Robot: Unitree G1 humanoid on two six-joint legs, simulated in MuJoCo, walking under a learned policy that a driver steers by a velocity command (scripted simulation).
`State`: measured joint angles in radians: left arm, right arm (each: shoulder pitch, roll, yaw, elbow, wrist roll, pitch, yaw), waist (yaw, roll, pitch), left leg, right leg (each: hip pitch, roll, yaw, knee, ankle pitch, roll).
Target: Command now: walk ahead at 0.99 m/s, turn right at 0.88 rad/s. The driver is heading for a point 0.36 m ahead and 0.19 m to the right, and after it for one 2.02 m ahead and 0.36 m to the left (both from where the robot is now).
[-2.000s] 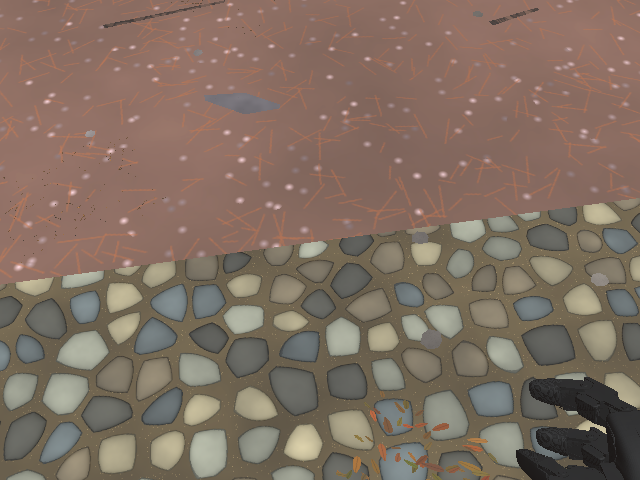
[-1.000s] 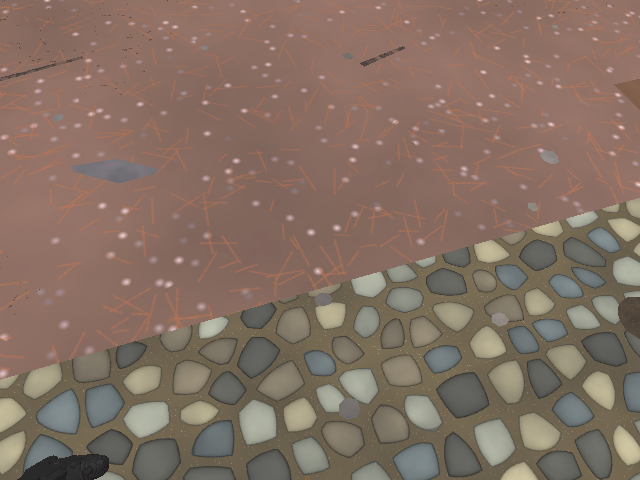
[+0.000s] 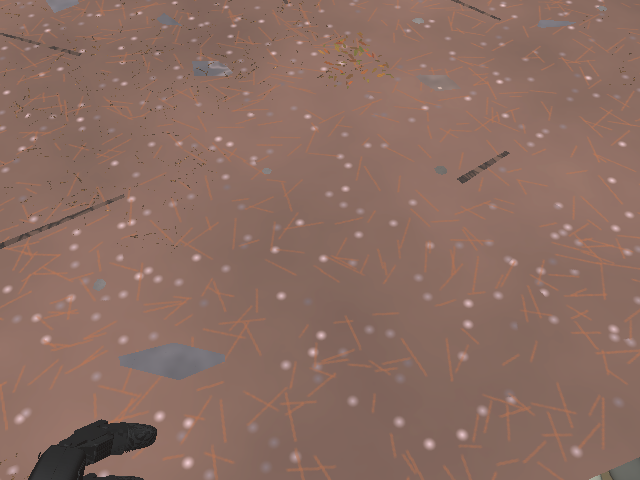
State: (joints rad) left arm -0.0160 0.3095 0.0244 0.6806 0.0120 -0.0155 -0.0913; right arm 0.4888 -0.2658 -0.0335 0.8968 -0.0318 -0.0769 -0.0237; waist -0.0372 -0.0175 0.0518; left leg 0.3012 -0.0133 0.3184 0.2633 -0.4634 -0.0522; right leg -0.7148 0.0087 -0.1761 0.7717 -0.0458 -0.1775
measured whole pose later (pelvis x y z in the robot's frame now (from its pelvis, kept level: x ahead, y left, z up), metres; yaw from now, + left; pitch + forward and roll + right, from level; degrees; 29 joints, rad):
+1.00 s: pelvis +0.64 -0.08 +0.03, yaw +13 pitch +1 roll +0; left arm 0.06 0.31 0.05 0.66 0.00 -0.07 0.02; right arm 0.24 -0.35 -0.10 0.60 0.04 0.06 -0.06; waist -0.04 0.00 0.04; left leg -0.26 -0.29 -0.45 0.54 -0.22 0.07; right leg -0.37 0.09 0.21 0.45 -0.12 0.05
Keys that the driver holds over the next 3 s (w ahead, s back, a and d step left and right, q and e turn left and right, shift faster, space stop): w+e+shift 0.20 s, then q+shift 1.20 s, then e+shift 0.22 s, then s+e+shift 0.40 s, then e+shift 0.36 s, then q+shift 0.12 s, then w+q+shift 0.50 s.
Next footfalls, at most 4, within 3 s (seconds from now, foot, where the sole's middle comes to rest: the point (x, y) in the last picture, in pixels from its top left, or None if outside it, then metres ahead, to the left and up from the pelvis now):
0.04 right None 0.22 -0.02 -0.74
0.44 left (334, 370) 0.68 -0.01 -0.74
1.00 right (399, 321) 0.79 -0.17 -0.74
1.52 left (308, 396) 0.62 0.05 -0.74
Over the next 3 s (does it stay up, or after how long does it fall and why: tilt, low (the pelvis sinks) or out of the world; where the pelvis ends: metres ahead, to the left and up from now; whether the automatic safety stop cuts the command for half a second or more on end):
stays up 0.61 -0.07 0.02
